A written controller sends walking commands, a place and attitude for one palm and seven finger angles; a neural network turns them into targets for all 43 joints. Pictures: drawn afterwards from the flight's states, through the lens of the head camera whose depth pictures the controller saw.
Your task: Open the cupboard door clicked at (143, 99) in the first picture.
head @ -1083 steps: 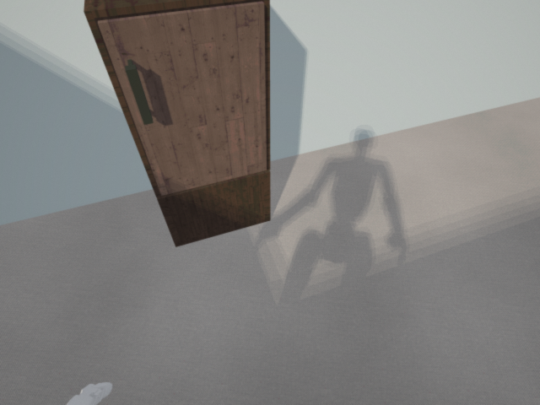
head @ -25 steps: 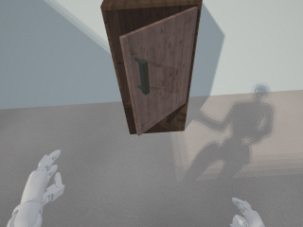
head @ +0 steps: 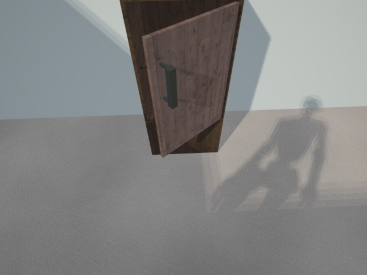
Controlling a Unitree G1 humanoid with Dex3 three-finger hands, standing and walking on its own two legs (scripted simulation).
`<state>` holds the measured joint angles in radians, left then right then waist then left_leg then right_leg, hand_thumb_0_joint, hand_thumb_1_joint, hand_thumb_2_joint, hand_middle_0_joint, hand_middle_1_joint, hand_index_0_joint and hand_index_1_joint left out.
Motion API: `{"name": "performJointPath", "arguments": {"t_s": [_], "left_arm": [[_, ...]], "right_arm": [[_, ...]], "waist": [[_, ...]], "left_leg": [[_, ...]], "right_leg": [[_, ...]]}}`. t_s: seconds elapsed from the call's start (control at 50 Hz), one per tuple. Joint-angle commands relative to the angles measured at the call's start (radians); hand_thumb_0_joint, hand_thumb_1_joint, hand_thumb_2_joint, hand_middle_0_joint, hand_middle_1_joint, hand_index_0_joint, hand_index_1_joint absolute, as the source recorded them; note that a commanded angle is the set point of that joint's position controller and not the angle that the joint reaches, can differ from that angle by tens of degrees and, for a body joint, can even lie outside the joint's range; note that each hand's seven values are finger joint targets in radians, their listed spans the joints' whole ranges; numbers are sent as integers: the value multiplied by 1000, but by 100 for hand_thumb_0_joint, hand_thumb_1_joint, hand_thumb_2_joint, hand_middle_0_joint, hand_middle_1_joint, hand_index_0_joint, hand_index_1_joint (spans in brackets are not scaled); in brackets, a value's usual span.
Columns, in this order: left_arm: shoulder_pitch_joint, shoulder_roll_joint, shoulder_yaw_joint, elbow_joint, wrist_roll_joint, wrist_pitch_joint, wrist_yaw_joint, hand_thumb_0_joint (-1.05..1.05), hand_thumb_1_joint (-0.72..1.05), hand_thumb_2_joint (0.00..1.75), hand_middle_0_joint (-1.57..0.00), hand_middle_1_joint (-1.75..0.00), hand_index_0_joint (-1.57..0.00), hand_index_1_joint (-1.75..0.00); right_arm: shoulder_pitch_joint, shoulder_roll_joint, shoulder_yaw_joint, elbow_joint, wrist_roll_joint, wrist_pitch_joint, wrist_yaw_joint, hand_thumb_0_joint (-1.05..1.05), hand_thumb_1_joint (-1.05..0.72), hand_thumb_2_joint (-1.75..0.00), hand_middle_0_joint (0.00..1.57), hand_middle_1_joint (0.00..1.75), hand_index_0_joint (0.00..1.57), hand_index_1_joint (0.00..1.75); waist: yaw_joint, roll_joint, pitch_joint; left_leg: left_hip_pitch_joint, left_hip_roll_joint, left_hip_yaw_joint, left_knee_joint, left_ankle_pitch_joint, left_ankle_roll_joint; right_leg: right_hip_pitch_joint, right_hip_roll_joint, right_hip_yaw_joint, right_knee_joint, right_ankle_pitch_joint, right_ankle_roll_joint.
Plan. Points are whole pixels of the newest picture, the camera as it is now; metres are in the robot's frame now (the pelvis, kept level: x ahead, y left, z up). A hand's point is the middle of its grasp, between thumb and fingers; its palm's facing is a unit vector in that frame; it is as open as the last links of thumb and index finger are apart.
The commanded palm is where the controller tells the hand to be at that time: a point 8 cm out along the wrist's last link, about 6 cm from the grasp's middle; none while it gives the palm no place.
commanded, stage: let the arm hang, fingers relaxed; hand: left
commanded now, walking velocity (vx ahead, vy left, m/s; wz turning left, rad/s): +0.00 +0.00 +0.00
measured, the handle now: (167, 85) +0.69 +0.10 +0.01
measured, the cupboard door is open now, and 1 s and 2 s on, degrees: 38 38 38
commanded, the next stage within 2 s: look to check the result in 0.48 s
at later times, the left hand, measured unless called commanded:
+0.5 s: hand out of the picture +0.07 +0.18 -0.16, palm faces +0.00 -0.97 -0.24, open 7.4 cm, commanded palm none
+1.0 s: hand out of the picture +0.07 +0.20 -0.16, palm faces +0.00 -0.96 -0.29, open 7.4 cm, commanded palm none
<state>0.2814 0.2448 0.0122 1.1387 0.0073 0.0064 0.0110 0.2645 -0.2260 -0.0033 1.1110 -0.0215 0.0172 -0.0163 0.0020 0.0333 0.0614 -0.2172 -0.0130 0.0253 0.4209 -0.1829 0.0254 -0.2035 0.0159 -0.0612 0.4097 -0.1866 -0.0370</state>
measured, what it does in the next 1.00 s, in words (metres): stands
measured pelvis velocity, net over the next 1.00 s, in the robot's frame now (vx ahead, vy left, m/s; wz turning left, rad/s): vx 0.03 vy -0.02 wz -0.01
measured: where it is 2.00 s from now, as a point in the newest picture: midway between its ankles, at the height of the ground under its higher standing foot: outside the picture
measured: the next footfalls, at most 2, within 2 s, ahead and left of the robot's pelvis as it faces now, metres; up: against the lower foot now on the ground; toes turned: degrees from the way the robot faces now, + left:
none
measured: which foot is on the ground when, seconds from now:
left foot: down 0.00-1.00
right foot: down 0.00-1.00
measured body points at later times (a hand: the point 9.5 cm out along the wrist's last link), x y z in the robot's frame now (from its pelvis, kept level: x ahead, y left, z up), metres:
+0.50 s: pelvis +0.01 -0.01 +0.00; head +0.02 -0.02 +0.45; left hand +0.07 +0.24 -0.14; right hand +0.03 -0.26 -0.16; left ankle +0.03 +0.10 -0.74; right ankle +0.02 -0.10 -0.74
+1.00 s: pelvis +0.03 -0.02 +0.00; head +0.04 -0.03 +0.45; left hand +0.07 +0.25 -0.14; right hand +0.06 -0.28 -0.15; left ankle +0.03 +0.10 -0.74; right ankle +0.02 -0.10 -0.74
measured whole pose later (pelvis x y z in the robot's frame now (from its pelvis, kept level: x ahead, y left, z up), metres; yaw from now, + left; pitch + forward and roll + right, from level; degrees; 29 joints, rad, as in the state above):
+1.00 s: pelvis +0.03 -0.02 +0.00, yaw +0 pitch -1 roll +0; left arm 0.18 0.24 0.02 1.15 0.01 -0.02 0.02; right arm 0.17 -0.25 -0.01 1.14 -0.02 0.00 -0.02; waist 0.00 0.03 0.05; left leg -0.13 0.01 0.02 0.33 -0.18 -0.01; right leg -0.12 0.04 -0.06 0.33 -0.19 -0.06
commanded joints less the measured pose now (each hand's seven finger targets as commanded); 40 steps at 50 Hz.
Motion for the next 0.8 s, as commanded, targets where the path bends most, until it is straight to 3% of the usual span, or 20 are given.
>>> {"name": "performJointPath", "arguments": {"t_s": [0.0, 0.24, 0.32, 0.78], "left_arm": [[-27, 129, 19, -38, 3, -23, 11, 0, 90, 90, -20, -30, -20, -30], [-70, 131, 26, -38, 5, -28, 17, 0, 90, 90, -20, -30, -20, -30], [-75, 134, 29, -43, 5, -33, 17, 0, 90, 90, -20, -30, -20, -30], [-93, 157, 30, -27, 1, -42, 17, 0, 90, 90, -20, -30, -20, -30]], "right_arm": [[19, -131, -25, -32, 3, -20, -8, 0, -90, -90, 20, 30, 20, 30], [-11, -110, -23, -9, 0, -25, -6, 0, -90, -90, 20, 30, 20, 30], [-24, -119, -24, -12, 1, -30, -8, 0, -90, -90, 20, 30, 20, 30], [-50, -152, -27, -9, 3, -27, -12, 0, -90, -90, 20, 30, 20, 30]], "waist": [[-10, -66, -5], [-7, -46, 18], [-3, -10, -17], [-14, -45, -43]], "left_leg": [[8, 107, -124, -105, -53, 23], [15, 108, -114, -126, 4, 16], [34, 112, -114, -125, 43, 13], [99, 118, -99, -124, 85, 4]], "right_leg": [[-26, -122, 145, -127, -124, -32], [-8, -125, 143, -130, -71, -22], [23, -123, 142, -124, -14, -22], [53, -133, 152, -162, 72, -20]]}}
